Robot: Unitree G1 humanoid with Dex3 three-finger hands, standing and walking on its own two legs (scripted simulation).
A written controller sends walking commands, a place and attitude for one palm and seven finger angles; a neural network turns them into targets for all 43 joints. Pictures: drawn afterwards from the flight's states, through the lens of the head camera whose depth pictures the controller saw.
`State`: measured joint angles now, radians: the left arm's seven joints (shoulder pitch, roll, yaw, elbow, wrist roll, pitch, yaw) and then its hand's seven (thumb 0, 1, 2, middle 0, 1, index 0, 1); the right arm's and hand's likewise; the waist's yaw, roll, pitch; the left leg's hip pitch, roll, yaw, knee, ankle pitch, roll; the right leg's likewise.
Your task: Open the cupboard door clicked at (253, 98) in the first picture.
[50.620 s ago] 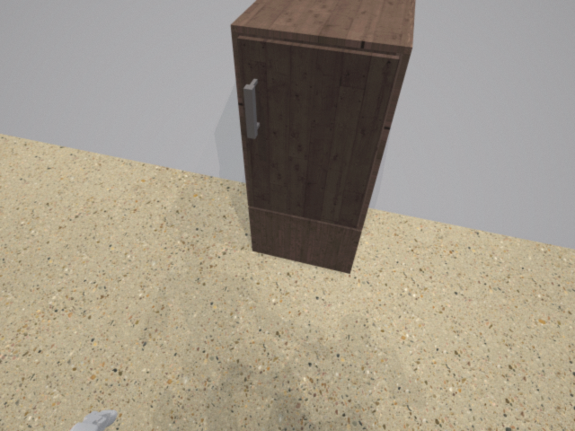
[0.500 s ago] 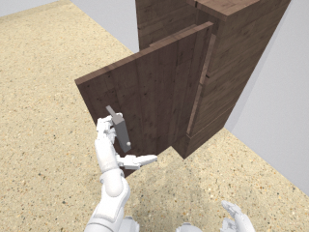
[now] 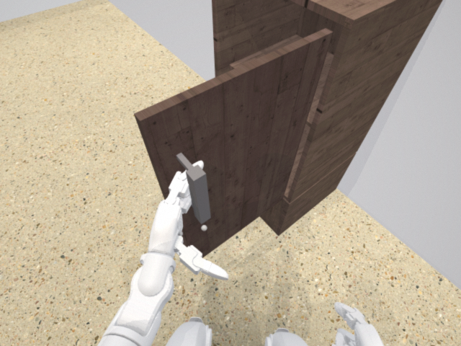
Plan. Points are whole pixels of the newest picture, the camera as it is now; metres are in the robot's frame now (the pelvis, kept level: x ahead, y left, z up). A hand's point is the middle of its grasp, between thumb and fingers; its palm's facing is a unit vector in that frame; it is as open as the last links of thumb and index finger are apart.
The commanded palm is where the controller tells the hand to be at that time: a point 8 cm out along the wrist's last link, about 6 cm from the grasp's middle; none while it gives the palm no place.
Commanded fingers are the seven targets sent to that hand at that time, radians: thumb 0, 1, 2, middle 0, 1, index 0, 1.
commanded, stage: slide the hand sideways off the handle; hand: left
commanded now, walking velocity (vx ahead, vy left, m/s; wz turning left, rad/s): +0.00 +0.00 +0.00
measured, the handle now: (193, 189) +0.38 +0.09 +0.05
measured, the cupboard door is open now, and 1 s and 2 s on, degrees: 89 90 90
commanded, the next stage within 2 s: draw the hand back to the body in 1.02 s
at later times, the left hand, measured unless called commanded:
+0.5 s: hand (187, 247) +0.27 +0.09 +0.04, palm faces -0.07 -1.00 -0.02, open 16.3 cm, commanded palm +0.25 +0.14 +0.04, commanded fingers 0.00 -0.50 0.30 -0.15 -0.30 -0.15 -0.30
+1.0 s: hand (151, 271) +0.23 +0.14 +0.04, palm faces -0.04 -1.00 -0.04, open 16.4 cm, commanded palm +0.21 +0.19 +0.04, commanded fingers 0.00 -0.50 0.30 -0.15 -0.30 -0.15 -0.30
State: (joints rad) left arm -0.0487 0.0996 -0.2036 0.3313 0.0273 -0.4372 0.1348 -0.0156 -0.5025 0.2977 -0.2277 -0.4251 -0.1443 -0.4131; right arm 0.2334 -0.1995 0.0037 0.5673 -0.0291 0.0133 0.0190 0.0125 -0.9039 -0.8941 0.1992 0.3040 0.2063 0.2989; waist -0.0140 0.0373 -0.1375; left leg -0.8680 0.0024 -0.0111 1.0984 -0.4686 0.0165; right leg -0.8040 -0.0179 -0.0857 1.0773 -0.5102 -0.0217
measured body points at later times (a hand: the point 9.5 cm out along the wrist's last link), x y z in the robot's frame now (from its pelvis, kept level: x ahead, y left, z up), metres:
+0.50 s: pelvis +0.01 +0.00 +0.00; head +0.07 +0.00 +0.44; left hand +0.27 +0.14 +0.05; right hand +0.18 -0.22 -0.10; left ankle +0.04 +0.11 -0.66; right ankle +0.01 -0.11 -0.66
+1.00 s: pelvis +0.02 -0.01 -0.01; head +0.08 -0.01 +0.43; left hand +0.23 +0.19 +0.05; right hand +0.20 -0.25 -0.10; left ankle +0.04 +0.11 -0.66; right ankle +0.01 -0.11 -0.66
